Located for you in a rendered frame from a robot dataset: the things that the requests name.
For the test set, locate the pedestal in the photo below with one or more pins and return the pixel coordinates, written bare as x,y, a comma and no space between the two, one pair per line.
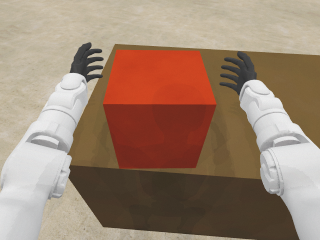
224,196

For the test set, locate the carton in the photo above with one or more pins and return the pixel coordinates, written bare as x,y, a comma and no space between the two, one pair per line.
159,105

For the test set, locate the left robot forearm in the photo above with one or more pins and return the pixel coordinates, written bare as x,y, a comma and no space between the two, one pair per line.
57,121

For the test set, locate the left robot hand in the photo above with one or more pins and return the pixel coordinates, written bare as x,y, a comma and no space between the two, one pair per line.
80,62

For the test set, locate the right robot forearm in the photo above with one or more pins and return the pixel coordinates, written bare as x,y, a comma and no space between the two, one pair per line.
270,122

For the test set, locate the left robot upper arm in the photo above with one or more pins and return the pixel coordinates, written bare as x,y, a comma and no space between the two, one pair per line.
37,174

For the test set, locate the right robot upper arm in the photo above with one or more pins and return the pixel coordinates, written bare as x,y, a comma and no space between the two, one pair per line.
293,173

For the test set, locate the right robot hand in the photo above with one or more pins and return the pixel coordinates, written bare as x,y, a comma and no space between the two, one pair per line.
245,73

